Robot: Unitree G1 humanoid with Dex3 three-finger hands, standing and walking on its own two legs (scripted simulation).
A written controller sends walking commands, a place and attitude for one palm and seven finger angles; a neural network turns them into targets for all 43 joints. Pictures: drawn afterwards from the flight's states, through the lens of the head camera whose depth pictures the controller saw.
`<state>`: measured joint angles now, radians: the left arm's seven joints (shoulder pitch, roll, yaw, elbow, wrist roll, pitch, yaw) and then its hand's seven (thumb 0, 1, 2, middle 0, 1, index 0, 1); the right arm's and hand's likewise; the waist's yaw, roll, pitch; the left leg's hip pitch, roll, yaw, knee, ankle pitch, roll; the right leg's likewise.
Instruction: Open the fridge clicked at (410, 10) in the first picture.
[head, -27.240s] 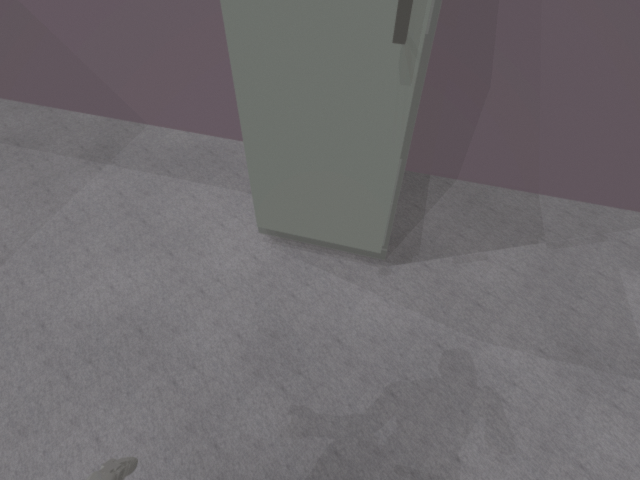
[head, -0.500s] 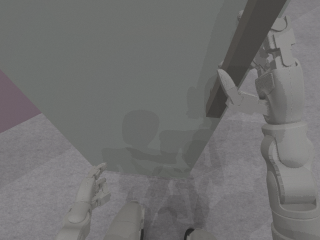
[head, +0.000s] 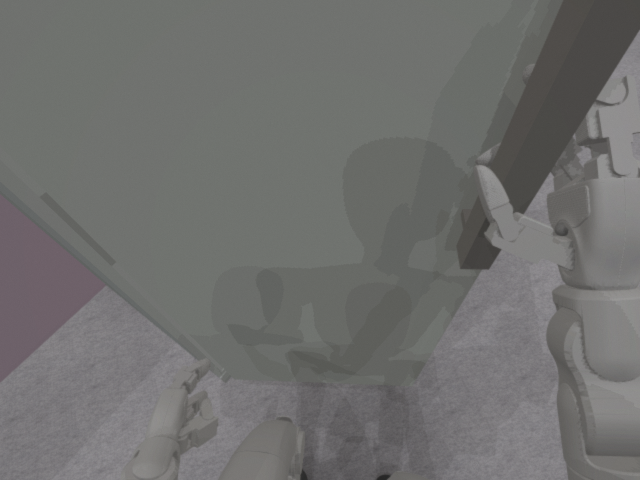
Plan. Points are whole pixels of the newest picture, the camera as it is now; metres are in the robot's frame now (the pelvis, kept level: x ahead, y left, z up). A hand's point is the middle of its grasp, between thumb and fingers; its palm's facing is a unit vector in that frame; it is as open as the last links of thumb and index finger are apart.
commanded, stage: walk backward, drawing the door open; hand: right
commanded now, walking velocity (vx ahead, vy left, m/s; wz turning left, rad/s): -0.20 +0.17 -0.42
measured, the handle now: (519, 132) +0.35 -0.13 +0.26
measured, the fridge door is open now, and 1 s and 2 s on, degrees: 57 84 81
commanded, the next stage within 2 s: stop walking and hold the door back in 0.64 s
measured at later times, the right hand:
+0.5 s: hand (472, 366) +0.19 -0.08 +0.23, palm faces +0.39 +0.91 -0.12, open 8.6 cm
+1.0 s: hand out of the picture +0.12 -0.04 +0.23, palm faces +0.70 +0.70 -0.16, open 7.7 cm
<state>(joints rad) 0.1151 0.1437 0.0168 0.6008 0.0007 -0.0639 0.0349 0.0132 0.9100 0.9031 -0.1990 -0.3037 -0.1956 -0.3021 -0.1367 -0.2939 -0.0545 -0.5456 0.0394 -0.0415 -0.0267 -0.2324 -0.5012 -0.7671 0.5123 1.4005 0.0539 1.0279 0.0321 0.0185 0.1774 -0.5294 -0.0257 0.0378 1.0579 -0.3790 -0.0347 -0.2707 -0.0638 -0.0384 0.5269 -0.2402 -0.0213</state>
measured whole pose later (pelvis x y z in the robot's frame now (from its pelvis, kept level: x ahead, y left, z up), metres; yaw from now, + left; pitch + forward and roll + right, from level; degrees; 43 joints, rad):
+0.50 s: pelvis -0.05 +0.15 -0.01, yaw -17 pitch -1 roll +2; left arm 0.13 0.18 0.04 0.60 0.00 -0.05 0.07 0.01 0.91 0.90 -0.20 -0.30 -0.19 -0.30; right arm -0.07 -0.32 -0.16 -0.58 0.09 -0.03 -0.09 -0.20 -0.51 -0.74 0.46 1.39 0.06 1.10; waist 0.05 0.03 0.13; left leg -0.45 0.03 0.06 0.95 -0.47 -0.04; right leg -0.34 -0.02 -0.10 0.64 -0.28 -0.08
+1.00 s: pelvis -0.08 +0.30 +0.00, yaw -32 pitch -2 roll -2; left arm 0.14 0.27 0.01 0.69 -0.01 -0.02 0.10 0.01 0.91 0.90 -0.20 -0.30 -0.20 -0.30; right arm -0.33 -0.32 -0.15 0.03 0.08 -0.15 -0.08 -0.15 -0.48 -0.88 0.49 1.43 0.18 1.27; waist -0.03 0.02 0.03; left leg -0.22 0.11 0.08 0.50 -0.24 -0.03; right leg -0.50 0.04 -0.01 1.08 -0.39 0.03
